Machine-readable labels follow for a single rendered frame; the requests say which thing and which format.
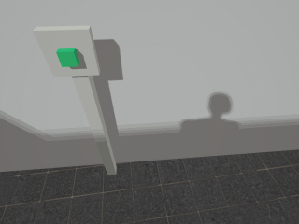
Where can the button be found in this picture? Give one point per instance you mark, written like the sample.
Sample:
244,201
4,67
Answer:
68,57

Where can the panel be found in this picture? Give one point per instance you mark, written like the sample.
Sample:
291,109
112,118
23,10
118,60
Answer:
52,38

